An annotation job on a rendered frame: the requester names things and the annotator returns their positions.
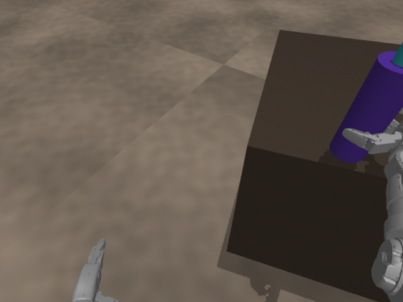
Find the left robot hand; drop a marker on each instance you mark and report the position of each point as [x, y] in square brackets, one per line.
[87, 284]

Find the bottle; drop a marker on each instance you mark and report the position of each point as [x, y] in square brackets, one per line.
[375, 106]

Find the right robot hand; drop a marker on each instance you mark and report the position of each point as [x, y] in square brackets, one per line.
[379, 142]

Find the right robot arm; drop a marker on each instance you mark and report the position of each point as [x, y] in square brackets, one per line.
[387, 269]

